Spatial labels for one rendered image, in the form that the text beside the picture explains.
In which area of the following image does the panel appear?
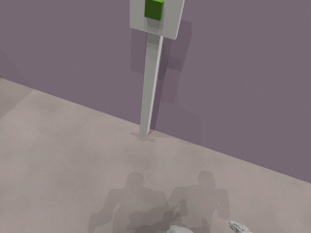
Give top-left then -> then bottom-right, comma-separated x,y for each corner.
129,0 -> 185,137

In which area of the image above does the robot right hand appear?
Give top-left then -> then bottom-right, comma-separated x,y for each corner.
228,220 -> 253,233

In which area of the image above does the button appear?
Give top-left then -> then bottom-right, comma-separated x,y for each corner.
144,0 -> 164,21

